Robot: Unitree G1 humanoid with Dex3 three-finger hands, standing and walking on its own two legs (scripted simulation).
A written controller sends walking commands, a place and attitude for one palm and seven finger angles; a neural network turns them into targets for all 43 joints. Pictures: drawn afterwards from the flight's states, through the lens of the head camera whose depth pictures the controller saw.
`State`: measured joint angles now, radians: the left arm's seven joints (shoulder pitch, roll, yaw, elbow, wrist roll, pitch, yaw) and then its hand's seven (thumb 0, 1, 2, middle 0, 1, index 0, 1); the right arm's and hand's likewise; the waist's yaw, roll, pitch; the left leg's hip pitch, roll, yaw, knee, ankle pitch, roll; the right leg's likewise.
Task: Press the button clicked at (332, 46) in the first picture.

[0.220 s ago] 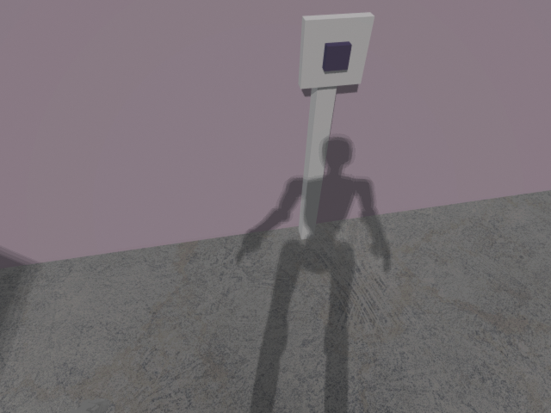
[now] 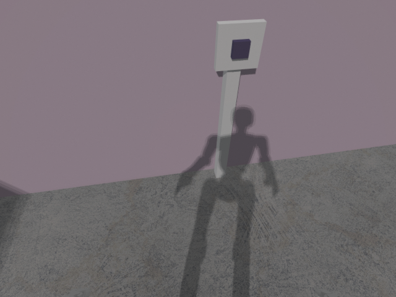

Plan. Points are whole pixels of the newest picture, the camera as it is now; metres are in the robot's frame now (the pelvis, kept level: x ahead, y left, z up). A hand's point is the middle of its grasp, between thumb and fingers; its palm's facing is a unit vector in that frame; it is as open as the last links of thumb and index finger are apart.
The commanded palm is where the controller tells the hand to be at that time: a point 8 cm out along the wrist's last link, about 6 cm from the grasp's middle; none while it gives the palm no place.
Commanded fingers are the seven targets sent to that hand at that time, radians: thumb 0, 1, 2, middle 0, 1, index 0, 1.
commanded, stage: stand and wait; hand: left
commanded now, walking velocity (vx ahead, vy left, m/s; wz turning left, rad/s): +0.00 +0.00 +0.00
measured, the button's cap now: (240, 48) +0.95 -0.10 +0.09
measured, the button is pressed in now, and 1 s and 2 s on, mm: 0 0 0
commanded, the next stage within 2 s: look at it before walking up in 0.60 s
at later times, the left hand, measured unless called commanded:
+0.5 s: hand out of the picture +0.03 +0.23 -0.15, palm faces -0.02 -0.94 -0.34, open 7.4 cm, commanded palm none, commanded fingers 0.00 0.90 0.90 -0.20 -0.30 -0.20 -0.30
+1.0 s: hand out of the picture +0.05 +0.23 -0.15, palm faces -0.02 -0.94 -0.33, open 7.4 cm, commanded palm none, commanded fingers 0.00 0.90 0.90 -0.20 -0.30 -0.20 -0.30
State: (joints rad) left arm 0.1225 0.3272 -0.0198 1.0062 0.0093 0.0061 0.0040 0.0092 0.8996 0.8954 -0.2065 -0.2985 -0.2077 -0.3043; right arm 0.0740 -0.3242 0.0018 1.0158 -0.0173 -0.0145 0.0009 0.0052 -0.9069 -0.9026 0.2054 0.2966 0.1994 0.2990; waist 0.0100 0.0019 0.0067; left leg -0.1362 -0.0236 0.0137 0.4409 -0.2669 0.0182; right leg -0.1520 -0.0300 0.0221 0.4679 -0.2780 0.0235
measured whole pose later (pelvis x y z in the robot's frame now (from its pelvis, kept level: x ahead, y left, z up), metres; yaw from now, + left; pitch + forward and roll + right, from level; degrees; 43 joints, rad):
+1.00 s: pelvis -0.02 -0.02 +0.01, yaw +0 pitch -2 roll +0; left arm 0.14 0.33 -0.01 1.08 0.01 0.00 0.00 0.01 0.90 0.90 -0.21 -0.30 -0.21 -0.30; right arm 0.12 -0.33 0.00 1.12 -0.01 -0.01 0.00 0.00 -0.91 -0.90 0.20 0.30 0.20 0.30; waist 0.00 0.00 0.03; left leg -0.14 0.01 0.01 0.37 -0.19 -0.01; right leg -0.15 0.00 0.01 0.39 -0.20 0.00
